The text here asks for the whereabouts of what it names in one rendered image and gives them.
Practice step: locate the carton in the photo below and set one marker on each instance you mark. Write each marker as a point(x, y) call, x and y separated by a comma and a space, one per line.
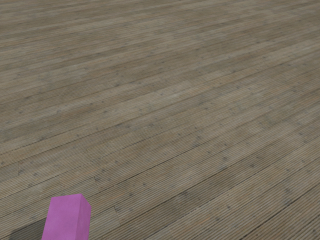
point(68, 218)

